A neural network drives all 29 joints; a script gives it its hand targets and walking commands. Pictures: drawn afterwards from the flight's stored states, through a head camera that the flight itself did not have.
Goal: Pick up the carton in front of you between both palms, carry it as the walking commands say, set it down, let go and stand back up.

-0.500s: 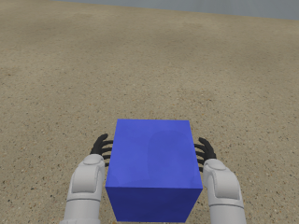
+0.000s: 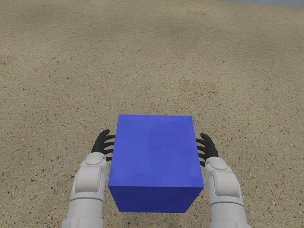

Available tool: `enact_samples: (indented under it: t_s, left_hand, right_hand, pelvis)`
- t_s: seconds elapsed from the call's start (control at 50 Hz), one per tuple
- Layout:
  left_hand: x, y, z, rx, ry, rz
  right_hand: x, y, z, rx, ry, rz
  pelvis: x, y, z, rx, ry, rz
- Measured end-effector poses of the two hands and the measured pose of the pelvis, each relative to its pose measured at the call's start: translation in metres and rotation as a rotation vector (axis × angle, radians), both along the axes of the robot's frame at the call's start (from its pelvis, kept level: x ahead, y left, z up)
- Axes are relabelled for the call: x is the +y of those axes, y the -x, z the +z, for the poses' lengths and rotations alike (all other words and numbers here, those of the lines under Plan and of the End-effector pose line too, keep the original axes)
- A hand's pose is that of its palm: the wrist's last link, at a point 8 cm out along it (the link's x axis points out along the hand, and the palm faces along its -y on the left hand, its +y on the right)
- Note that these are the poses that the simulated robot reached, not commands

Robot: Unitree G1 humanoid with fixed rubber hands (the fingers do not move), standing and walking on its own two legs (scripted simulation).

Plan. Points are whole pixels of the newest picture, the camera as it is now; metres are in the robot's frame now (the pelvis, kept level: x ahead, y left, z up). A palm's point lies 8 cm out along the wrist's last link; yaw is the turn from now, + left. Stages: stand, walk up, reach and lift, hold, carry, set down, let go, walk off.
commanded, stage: hold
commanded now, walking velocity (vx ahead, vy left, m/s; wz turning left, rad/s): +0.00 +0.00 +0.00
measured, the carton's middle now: (153, 166) +0.30 +0.00 -0.04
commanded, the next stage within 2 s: set down in 0.44 s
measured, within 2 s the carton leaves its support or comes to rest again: neither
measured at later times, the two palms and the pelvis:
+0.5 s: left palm (105, 158) +0.28 +0.13 +0.04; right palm (221, 171) +0.25 -0.17 +0.04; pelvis -0.02 +0.01 +0.00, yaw -5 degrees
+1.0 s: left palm (114, 163) +0.34 +0.13 -0.11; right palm (202, 169) +0.33 -0.17 -0.10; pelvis -0.04 +0.00 -0.04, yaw -6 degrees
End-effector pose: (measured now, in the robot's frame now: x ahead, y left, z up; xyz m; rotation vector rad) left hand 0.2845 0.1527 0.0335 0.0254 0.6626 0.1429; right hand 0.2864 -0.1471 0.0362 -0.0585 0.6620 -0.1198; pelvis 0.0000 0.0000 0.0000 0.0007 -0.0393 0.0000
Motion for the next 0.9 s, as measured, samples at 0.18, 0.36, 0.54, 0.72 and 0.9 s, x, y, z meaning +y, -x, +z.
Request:
enact_samples:
  t_s: [0.18, 0.36, 0.54, 0.72, 0.9]
  left_hand:
    - [-0.008, 0.011, -0.002, 0.000, 0.007, -0.016]
    - [-0.014, 0.012, 0.001, -0.009, 0.012, -0.047]
    - [-0.020, 0.000, 0.002, -0.007, 0.034, -0.087]
    - [-0.022, -0.030, -0.013, 0.013, 0.094, -0.052]
    - [-0.021, -0.051, -0.082, 0.036, 0.052, -0.039]
  right_hand:
    - [-0.008, 0.014, 0.002, 0.001, 0.011, -0.012]
    - [-0.013, 0.027, 0.003, -0.009, 0.002, -0.051]
    - [-0.019, 0.030, 0.005, -0.008, 0.000, -0.106]
    - [-0.020, 0.003, -0.010, 0.009, -0.021, -0.128]
    - [-0.021, -0.031, -0.076, 0.038, 0.004, -0.073]
  pelvis:
    - [-0.004, 0.010, 0.003, -0.076, 0.000, -0.006]
    - [0.000, 0.019, 0.002, -0.105, 0.005, -0.050]
    - [0.009, 0.020, 0.000, -0.107, 0.006, -0.098]
    - [0.013, 0.020, -0.009, -0.074, 0.002, -0.124]
    - [0.008, 0.028, -0.027, 0.135, -0.006, -0.114]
